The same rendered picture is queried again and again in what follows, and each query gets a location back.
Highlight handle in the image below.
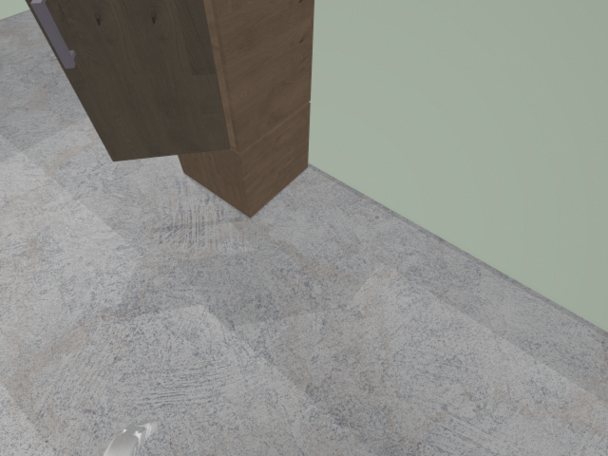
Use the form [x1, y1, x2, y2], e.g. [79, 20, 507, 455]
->
[30, 0, 76, 68]

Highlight cupboard door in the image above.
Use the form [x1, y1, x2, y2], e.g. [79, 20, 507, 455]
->
[26, 0, 231, 162]

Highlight robot left hand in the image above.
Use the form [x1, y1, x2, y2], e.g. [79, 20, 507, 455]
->
[103, 419, 159, 456]

